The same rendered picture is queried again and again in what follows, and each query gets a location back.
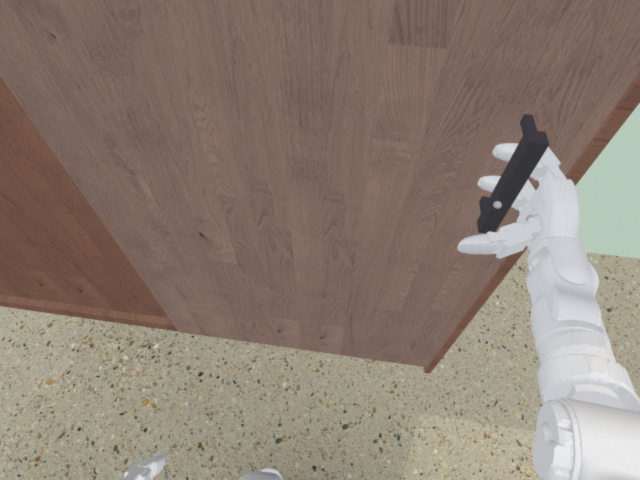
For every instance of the robot right upper arm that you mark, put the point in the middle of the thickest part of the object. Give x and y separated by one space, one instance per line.
578 440

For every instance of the robot left hand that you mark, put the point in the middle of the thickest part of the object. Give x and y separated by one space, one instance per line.
145 470

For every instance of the handle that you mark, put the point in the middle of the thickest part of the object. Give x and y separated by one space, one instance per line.
529 151

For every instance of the wardrobe door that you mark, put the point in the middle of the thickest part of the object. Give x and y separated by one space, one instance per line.
53 246
299 173

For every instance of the robot right hand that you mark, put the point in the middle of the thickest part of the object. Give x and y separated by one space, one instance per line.
554 205

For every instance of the robot right forearm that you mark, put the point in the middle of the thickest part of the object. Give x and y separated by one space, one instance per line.
574 350

